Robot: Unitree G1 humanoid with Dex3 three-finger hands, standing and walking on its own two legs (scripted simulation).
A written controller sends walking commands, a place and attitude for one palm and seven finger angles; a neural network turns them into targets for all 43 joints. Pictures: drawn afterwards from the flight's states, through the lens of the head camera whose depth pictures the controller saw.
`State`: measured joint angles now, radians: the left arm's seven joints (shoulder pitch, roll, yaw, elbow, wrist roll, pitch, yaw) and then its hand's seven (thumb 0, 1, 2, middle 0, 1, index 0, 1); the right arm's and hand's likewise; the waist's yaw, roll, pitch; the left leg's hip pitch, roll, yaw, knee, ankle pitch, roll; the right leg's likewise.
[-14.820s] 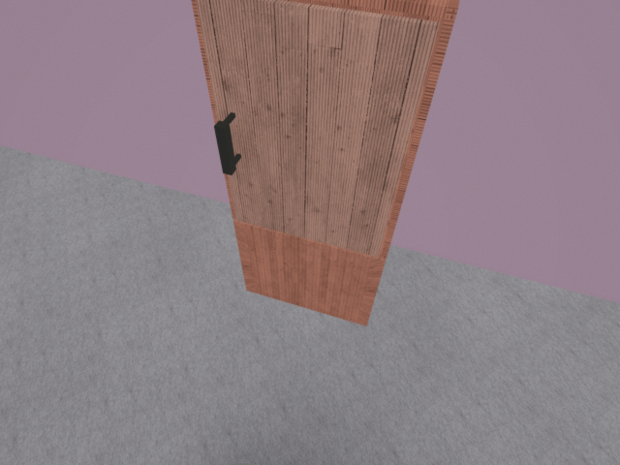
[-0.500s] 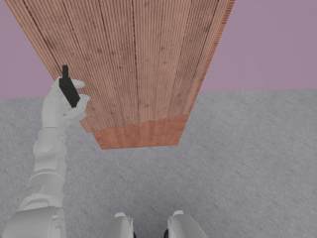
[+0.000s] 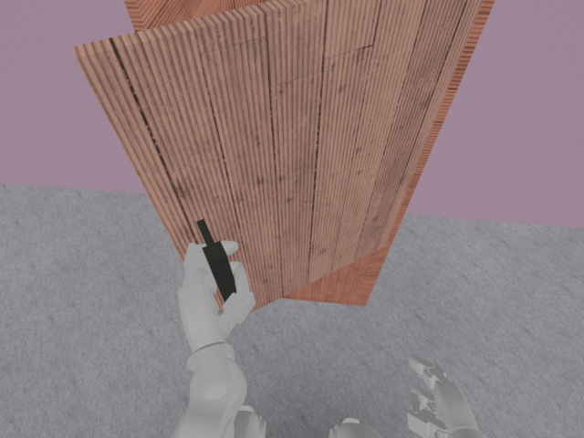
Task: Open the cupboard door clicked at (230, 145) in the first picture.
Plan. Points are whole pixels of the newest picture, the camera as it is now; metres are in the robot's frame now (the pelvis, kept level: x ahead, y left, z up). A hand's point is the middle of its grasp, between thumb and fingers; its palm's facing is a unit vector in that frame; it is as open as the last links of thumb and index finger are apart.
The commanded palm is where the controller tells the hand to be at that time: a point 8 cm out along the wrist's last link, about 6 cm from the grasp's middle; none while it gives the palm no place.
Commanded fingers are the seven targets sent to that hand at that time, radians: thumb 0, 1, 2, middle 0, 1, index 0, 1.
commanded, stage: pull the door open along its arc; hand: left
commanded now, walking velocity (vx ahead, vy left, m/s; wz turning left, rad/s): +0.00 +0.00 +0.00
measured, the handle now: (217, 262) +0.34 +0.13 +0.03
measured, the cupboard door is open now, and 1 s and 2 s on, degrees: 34 40 43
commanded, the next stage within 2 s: open thumb and fingers to let go in 0.08 s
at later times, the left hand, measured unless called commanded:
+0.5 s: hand (264, 314) +0.27 +0.06 +0.03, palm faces +0.36 -0.93 -0.02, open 8.4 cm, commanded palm +0.22 +0.11 +0.03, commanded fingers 0.00 -0.29 0.39 -0.31 -1.22 -0.31 -1.22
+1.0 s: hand (263, 318) +0.27 +0.06 +0.03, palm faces +0.29 -0.96 -0.02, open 14.6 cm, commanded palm +0.23 +0.10 +0.03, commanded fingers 0.00 -0.50 0.30 -0.15 -0.30 -0.15 -0.30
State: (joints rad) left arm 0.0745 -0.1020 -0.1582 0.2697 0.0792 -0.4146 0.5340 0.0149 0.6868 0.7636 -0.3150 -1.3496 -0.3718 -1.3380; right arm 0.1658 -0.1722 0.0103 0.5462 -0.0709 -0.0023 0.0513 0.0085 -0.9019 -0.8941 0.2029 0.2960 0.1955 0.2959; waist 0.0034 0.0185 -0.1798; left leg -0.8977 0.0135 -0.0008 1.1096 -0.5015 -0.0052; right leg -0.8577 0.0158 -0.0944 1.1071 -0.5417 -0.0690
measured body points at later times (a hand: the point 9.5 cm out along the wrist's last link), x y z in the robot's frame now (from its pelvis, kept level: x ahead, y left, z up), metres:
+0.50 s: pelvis -0.01 -0.03 +0.00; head +0.05 -0.05 +0.44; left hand +0.25 +0.10 +0.04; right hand +0.17 -0.24 -0.11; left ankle +0.02 +0.12 -0.66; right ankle +0.00 -0.08 -0.66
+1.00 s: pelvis -0.01 -0.01 -0.01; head +0.05 -0.02 +0.44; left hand +0.25 +0.11 +0.04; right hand +0.18 -0.21 -0.10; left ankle +0.02 +0.12 -0.66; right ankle +0.00 -0.08 -0.66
